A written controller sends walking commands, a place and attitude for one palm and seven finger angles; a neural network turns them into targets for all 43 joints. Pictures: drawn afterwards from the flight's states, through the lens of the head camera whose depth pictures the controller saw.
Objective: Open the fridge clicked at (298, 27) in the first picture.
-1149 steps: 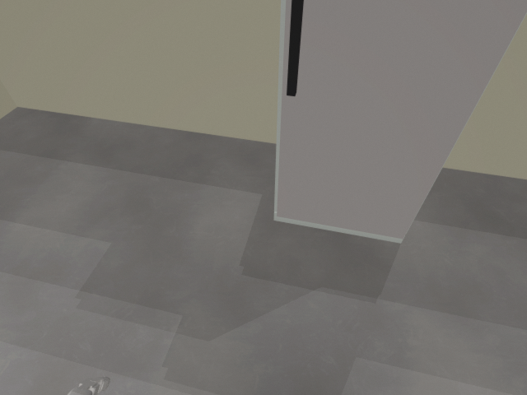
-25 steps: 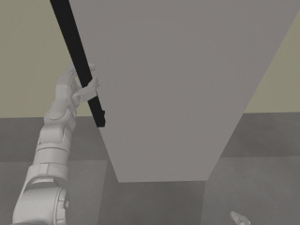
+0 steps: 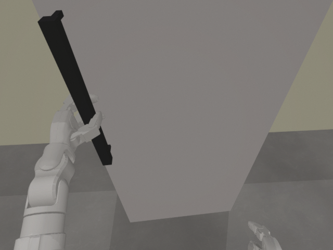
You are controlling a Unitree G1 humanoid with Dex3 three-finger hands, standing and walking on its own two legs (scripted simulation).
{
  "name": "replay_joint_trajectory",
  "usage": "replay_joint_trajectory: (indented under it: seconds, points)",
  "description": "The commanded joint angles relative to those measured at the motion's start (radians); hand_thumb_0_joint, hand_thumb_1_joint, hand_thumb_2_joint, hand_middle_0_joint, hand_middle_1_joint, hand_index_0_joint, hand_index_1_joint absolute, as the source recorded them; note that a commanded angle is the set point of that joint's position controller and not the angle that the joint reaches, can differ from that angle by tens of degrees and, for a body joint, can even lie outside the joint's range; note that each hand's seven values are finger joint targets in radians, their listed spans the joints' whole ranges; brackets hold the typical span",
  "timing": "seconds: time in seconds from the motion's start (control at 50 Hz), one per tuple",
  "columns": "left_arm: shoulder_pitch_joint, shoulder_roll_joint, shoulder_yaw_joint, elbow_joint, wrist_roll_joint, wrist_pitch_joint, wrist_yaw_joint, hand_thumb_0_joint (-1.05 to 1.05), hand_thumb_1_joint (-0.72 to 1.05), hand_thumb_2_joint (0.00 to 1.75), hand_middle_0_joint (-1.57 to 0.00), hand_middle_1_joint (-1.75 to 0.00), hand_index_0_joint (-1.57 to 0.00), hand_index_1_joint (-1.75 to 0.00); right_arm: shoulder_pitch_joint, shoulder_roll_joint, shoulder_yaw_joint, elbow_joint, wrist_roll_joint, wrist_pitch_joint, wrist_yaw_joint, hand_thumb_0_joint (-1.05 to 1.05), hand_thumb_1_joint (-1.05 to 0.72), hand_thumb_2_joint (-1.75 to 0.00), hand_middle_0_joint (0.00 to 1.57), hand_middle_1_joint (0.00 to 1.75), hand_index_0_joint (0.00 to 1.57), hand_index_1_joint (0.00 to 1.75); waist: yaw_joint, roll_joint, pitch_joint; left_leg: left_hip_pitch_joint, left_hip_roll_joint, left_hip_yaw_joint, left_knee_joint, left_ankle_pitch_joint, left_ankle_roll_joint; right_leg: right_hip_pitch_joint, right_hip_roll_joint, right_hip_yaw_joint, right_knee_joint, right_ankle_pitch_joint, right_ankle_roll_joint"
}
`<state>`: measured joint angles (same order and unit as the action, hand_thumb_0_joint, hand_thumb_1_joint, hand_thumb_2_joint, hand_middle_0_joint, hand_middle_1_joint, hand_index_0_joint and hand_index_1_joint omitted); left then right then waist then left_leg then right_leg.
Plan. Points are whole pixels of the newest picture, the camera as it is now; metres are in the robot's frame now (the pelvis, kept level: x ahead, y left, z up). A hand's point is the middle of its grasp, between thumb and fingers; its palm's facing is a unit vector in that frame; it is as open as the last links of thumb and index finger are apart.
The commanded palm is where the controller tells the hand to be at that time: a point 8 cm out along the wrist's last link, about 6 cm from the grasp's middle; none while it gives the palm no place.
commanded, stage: walk backward, drawing the door open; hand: left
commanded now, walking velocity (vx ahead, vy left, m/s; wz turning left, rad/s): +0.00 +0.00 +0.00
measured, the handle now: (88, 105) +0.40 +0.21 +0.17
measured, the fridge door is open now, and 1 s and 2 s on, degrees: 4 41 73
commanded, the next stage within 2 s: stop walking and hold the door back in 1.68 s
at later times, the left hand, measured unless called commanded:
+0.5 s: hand (102, 182) +0.21 +0.13 +0.15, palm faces +0.26 -0.94 -0.24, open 7.2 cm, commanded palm +0.17 +0.17 +0.16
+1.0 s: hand out of the picture +0.06 +0.00 +0.15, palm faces +0.35 -0.91 -0.21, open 7.5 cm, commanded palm +0.02 +0.03 +0.15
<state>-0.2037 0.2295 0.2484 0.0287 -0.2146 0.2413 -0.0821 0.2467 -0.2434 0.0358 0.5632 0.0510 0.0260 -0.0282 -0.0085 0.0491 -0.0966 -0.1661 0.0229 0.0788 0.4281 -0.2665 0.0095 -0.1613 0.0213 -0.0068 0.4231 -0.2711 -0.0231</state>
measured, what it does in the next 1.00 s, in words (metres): steps to the right, turning left: left foot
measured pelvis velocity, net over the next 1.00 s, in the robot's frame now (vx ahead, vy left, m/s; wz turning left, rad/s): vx -0.12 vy -0.19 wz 0.48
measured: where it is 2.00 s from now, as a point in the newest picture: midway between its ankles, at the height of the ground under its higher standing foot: outside the picture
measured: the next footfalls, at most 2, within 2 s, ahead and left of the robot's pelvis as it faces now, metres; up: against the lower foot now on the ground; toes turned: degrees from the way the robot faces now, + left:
left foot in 0.82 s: -0.11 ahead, +0.01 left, +0.00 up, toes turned +24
right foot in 1.10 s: -0.01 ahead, -0.37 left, +0.00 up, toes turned +32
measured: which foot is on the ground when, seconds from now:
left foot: down 0.00-0.54, up 0.56-0.80, down 0.82-1.00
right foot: down 0.00-0.80, up 0.82-1.00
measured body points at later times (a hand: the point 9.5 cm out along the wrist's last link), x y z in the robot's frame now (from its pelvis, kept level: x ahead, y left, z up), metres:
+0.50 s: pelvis -0.03 -0.04 -0.01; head -0.02 -0.08 +0.44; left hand +0.19 +0.17 +0.17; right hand +0.17 -0.23 -0.11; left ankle -0.06 +0.12 -0.75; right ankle -0.01 -0.10 -0.75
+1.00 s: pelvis -0.12 -0.19 +0.00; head -0.09 -0.18 +0.44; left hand +0.04 +0.04 +0.16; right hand +0.10 -0.32 -0.11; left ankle -0.14 +0.00 -0.75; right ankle -0.03 -0.34 -0.67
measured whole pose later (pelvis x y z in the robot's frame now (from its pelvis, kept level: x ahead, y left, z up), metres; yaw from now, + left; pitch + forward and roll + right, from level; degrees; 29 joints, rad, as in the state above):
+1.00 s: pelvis -0.12 -0.19 +0.00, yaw +28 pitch -1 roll -4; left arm 0.22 0.22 -0.14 -0.53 0.04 -0.05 0.05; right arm 0.22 -0.15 0.01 0.62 -0.03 -0.10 -0.03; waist -0.04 0.07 0.11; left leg -0.30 0.13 -0.14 0.45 -0.14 -0.07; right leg -0.47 0.00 0.03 0.99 -0.35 0.06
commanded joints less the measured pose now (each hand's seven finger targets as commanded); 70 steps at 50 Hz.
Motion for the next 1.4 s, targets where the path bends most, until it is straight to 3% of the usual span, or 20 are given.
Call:
replay_joint_trajectory:
  seconds: [0.0,0.08,0.1,0.2,0.34,0.46,0.52,0.66,0.74,0.78,0.8,0.82,0.92,1.02,1.1,1.16,1.26,1.3,1.34,1.38]
  points:
    - [0.111,0.151,0.035,-0.505,-0.018,-0.052,-0.043,0.0,0.9,0.9,-0.45,-1.4,-0.45,-1.4,-0.182,-0.096,-0.038,-0.205,0.001,-0.058,-0.003,0.0,-0.9,-0.9,0.2,0.3,0.2,0.3,0.1,-0.015,-0.25,0.125,0.005,-0.045,0.031,0.666,0.022,0.153,-0.018,-0.046,0.043,0.674,0.0]
    - [0.209,0.171,0.061,-0.721,-0.028,-0.016,-0.024,0.0,0.9,0.9,-0.45,-1.4,-0.45,-1.4,-0.203,-0.088,-0.032,-0.204,-0.001,-0.063,-0.006,0.0,-0.9,-0.9,0.2,0.3,0.2,0.3,0.086,-0.019,-0.203,0.114,0.001,-0.049,0.021,0.608,0.022,0.14,-0.018,-0.052,0.032,0.664,0.006]
    - [-0.196,0.416,0.13,-0.685,0.106,-0.157,0.09,0.0,0.9,0.9,-0.45,-1.4,-0.45,-1.4,-0.143,-0.111,-0.012,-0.201,-0.018,-0.055,-0.037,0.0,-0.9,-0.9,0.2,0.3,0.2,0.3,-0.008,0.039,-0.001,0.087,0.0,-0.051,0.077,0.53,0.034,-0.038,-0.07,0.032,-0.061,0.651,0.036]
    - [0.247,0.158,-0.069,-0.614,0.137,-0.268,0.122,0.0,0.9,0.9,-0.45,-1.4,-0.45,-1.4,-0.133,-0.103,-0.039,-0.183,-0.048,-0.002,-0.042,0.0,-0.9,-0.9,0.2,0.3,0.2,0.3,-0.004,-0.07,-0.188,0.146,0.007,-0.076,0.163,0.716,0.043,0.043,-0.085,-0.047,0.122,0.973,0.062]
    - [0.329,0.074,-0.155,-0.719,0.17,-0.3,0.165,0.0,0.9,0.9,-0.45,-1.4,-0.45,-1.4,-0.169,-0.072,-0.036,-0.188,-0.091,-0.006,-0.024,0.0,-0.9,-0.9,0.2,0.3,0.2,0.3,-0.016,0.124,-0.074,0.282,0.176,-0.283,-0.018,1.115,0.097,-0.249,0.004,-0.022,0.222,-0.076,0.041]
    - [0.426,0.084,-0.15,-0.748,0.189,-0.332,0.172,0.0,0.9,0.9,-0.45,-1.4,-0.45,-1.4,-0.167,-0.043,-0.044,-0.187,-0.081,-0.034,-0.017,0.0,-0.9,-0.9,0.2,0.3,0.2,0.3,-0.017,0.054,-0.093,0.115,0.114,-0.228,0.045,0.817,0.048,-0.054,-0.035,-0.013,-0.006,0.381,0.047]
    - [0.426,0.108,-0.109,-0.759,0.177,-0.36,0.166,0.0,0.9,0.9,-0.45,-1.4,-0.45,-1.4,-0.159,-0.013,-0.061,-0.175,-0.056,-0.041,-0.031,0.0,-0.9,-0.9,0.2,0.3,0.2,0.3,0.0,-0.254,-0.136,-0.182,-0.044,-0.111,0.296,-0.013,0.006,0.148,-0.209,0.046,-0.036,0.82,-0.006]
    - [0.384,0.034,-0.185,-0.794,0.207,-0.377,0.144,0.0,0.9,0.9,-0.45,-1.4,-0.45,-1.4,-0.171,0.008,-0.051,-0.159,-0.081,-0.075,-0.078,0.0,-0.9,-0.9,0.2,0.3,0.2,0.3,0.008,-0.172,-0.091,-0.248,0.004,-0.007,0.633,-0.158,-0.019,-0.04,-0.284,-0.078,-0.112,0.262,-0.122]
    - [0.327,0.01,-0.252,-0.87,0.224,-0.383,0.146,0.0,0.9,0.9,-0.45,-1.4,-0.45,-1.4,-0.1,0.01,-0.051,-0.136,-0.076,-0.125,-0.081,0.0,-0.9,-0.9,0.2,0.3,0.2,0.3,-0.031,-0.149,-0.031,-0.002,0.025,0.057,0.244,-0.157,0.003,-0.192,-0.189,-0.188,-0.129,0.102,0.037]
    - [0.26,-0.013,-0.315,-0.893,0.213,-0.408,0.144,0.0,0.9,0.9,-0.45,-1.4,-0.45,-1.4,-0.04,-0.032,-0.066,-0.134,-0.078,-0.171,-0.081,0.0,-0.9,-0.9,0.2,0.3,0.2,0.3,-0.113,0.226,0.012,0.214,0.265,-0.335,-0.333,0.055,0.101,-0.464,0.003,-0.188,0.5,-0.053,0.23]
    - [0.303,0.032,-0.299,-0.846,0.258,-0.432,0.16,0.0,0.9,0.9,-0.45,-1.4,-0.45,-1.4,-0.101,-0.068,-0.067,-0.166,-0.115,-0.16,-0.067,0.0,-0.9,-0.9,0.2,0.3,0.2,0.3,-0.042,0.249,-0.027,0.047,0.591,-0.845,-0.3,0.073,0.213,-0.479,-0.079,0.081,0.916,-0.198,0.171]
    - [0.262,0.046,-0.304,-0.858,0.276,-0.443,0.155,0.0,0.9,0.9,-0.45,-1.4,-0.45,-1.4,-0.133,-0.078,-0.066,-0.167,-0.115,-0.147,-0.055,0.0,-0.9,-0.9,0.2,0.3,0.2,0.3,-0.035,0.104,0.01,-0.091,0.647,-0.924,-0.301,0.087,0.288,-0.44,-0.064,0.196,1.063,-0.16,0.102]
    - [0.249,-0.037,-0.341,-0.859,0.251,-0.409,0.15,0.0,0.9,0.9,-0.45,-1.4,-0.45,-1.4,-0.195,-0.071,-0.094,-0.099,-0.076,-0.179,-0.016,0.0,-0.9,-0.9,0.2,0.3,0.2,0.3,0.0,0.091,0.06,-0.125,0.244,-0.309,-0.126,0.114,0.089,-0.28,-0.037,0.045,0.59,-0.062,0.081]
    - [0.192,-0.018,-0.317,-0.867,0.242,-0.414,0.154,0.0,0.9,0.9,-0.45,-1.4,-0.45,-1.4,-0.196,-0.048,-0.104,-0.092,-0.056,-0.194,-0.009,0.0,-0.9,-0.9,0.2,0.3,0.2,0.3,-0.022,0.27,-0.047,-0.154,0.128,-0.3,-0.162,-0.135,0.042,0.059,0.068,-0.115,0.059,-0.14,0.093]
    - [0.185,0.119,-0.18,-0.934,0.232,-0.417,0.169,0.0,0.9,0.9,-0.45,-1.4,-0.45,-1.4,-0.216,0.047,-0.087,-0.067,-0.035,-0.185,-0.013,0.0,-0.9,-0.9,0.2,0.3,0.2,0.3,0.005,-0.219,-0.119,-0.225,-0.095,-0.015,0.626,-0.289,-0.052,-0.019,-0.274,0.044,-0.13,0.251,-0.105]
    - [0.155,0.059,-0.204,-0.892,0.241,-0.401,0.129,0.0,0.9,0.9,-0.45,-1.4,-0.45,-1.4,-0.255,0.027,-0.098,-0.09,-0.052,-0.194,-0.058,0.0,-0.9,-0.9,0.2,0.3,0.2,0.3,0.017,-0.265,-0.03,-0.355,0.008,-0.07,0.874,-0.336,-0.021,-0.028,-0.339,0.032,-0.027,0.441,-0.19]
    - [0.177,0.003,-0.257,-0.843,0.194,-0.434,0.117,0.0,0.9,0.9,-0.45,-1.4,-0.45,-1.4,-0.136,0.012,-0.079,-0.096,-0.065,-0.199,-0.069,0.0,-0.9,-0.9,0.2,0.3,0.2,0.3,-0.077,-0.069,-0.033,0.098,0.056,-0.05,-0.018,0.131,-0.019,-0.236,-0.158,-0.156,0.429,0.302,-0.051]
    - [0.168,-0.003,-0.288,-0.782,0.249,-0.46,0.119,0.0,0.9,0.9,-0.45,-1.4,-0.45,-1.4,-0.101,-0.087,-0.112,-0.094,-0.093,-0.203,-0.055,0.0,-0.9,-0.9,0.2,0.3,0.2,0.3,-0.062,0.178,-0.079,0.42,0.543,-0.836,-0.127,0.718,0.147,-0.636,-0.046,0.024,0.796,-0.314,0.061]
    - [0.064,0.064,-0.222,-0.9,0.262,-0.489,0.129,0.0,0.9,0.9,-0.45,-1.4,-0.45,-1.4,-0.184,-0.1,-0.113,-0.115,-0.089,-0.204,-0.036,0.0,-0.9,-0.9,0.2,0.3,0.2,0.3,-0.033,-0.014,-0.057,0.373,0.536,-0.713,-0.09,0.724,0.244,-0.679,-0.066,0.109,0.812,-0.23,0.07]
    - [0.075,0.092,-0.192,-0.93,0.249,-0.481,0.121,0.0,0.9,0.9,-0.45,-1.4,-0.45,-1.4,-0.226,-0.068,-0.108,-0.082,-0.092,-0.215,-0.036,0.0,-0.9,-0.9,0.2,0.3,0.2,0.3,-0.023,0.151,0.0,0.172,0.426,-0.586,-0.088,0.493,0.184,-0.571,-0.094,0.151,0.816,-0.122,0.084]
